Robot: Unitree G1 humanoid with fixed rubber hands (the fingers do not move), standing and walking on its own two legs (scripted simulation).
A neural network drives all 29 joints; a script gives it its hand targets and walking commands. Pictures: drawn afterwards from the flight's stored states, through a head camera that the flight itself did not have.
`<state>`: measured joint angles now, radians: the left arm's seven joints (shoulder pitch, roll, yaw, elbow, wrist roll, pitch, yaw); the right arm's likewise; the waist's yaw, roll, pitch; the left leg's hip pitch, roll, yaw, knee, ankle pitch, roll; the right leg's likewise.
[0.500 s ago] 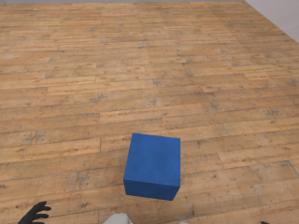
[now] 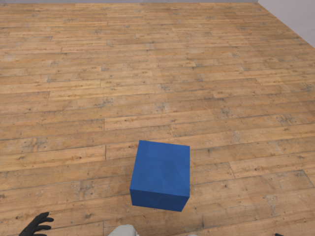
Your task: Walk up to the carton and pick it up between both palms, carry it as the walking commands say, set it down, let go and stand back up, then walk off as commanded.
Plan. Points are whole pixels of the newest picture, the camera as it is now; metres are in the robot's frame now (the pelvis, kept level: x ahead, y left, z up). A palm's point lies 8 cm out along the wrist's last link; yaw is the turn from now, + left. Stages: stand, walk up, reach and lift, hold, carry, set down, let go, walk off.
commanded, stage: reach and lift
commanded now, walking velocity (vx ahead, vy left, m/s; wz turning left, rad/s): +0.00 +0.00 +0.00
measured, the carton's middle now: (160, 176) +0.51 -0.02 -0.60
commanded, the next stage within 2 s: none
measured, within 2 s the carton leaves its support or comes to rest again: neither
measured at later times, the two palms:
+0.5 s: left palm (60, 192) +0.23 +0.28 -0.09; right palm (280, 213) +0.21 -0.32 -0.07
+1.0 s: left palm (89, 164) +0.34 +0.25 -0.13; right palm (248, 184) +0.31 -0.29 -0.13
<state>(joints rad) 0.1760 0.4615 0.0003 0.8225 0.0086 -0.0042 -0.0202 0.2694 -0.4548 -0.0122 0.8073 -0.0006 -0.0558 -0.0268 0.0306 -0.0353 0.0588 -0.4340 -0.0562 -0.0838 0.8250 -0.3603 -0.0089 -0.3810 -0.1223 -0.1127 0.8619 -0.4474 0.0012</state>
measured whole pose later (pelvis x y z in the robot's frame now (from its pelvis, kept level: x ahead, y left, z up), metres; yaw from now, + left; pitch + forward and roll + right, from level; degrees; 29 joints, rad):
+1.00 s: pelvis -0.02 +0.01 -0.04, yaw -4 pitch +26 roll -2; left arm -0.48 0.32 0.14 0.68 -0.04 0.12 0.04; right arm -0.50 -0.37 -0.20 0.79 -0.01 0.07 0.07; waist 0.01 0.02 0.04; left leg -1.11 -0.01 -0.08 0.99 -0.34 -0.03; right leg -1.05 -0.04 -0.05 0.97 -0.37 0.03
